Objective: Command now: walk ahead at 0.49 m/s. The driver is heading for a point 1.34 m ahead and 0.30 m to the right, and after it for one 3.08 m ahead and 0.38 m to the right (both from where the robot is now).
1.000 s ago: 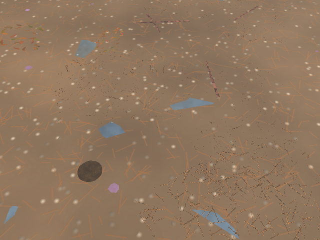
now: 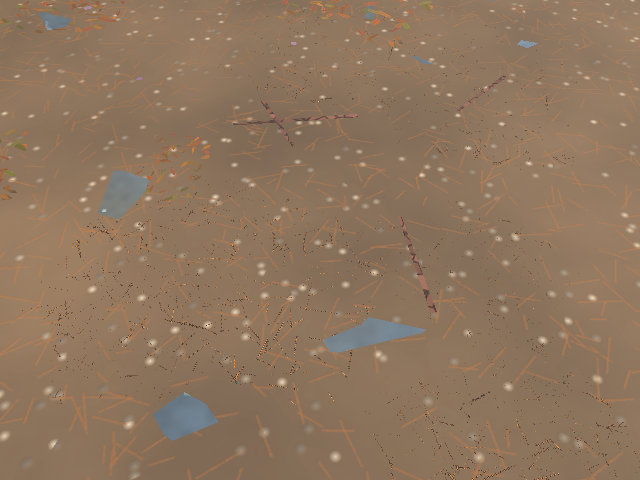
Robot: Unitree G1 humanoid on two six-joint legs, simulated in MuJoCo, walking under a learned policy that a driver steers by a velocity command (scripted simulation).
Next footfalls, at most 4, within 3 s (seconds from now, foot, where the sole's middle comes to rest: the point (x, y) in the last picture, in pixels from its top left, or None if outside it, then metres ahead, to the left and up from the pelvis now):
0.30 right None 0.34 -0.17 -0.78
0.86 left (290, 422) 0.65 0.07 -0.78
1.44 right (388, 309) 0.94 -0.17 -0.78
1.92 left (339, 217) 1.27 -0.07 -0.78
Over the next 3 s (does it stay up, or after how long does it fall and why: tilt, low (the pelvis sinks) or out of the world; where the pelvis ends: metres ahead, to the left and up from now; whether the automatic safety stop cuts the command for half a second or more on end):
stays up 1.56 -0.33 -0.03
